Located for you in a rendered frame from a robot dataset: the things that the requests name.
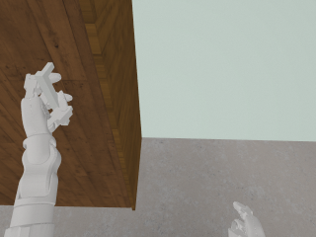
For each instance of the wardrobe door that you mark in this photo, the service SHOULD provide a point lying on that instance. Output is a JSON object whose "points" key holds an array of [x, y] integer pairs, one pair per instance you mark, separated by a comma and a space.
{"points": [[33, 33]]}

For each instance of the left robot forearm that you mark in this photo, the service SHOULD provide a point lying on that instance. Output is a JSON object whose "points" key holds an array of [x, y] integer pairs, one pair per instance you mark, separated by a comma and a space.
{"points": [[37, 190]]}

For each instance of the right robot hand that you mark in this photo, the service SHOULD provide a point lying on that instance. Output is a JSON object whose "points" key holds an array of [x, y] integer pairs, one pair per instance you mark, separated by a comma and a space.
{"points": [[251, 227]]}

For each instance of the left robot hand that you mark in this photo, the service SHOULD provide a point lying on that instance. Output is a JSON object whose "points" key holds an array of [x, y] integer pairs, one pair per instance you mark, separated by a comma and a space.
{"points": [[34, 108]]}

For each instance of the handle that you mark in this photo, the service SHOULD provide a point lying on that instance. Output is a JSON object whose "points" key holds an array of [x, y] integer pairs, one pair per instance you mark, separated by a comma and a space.
{"points": [[47, 87]]}

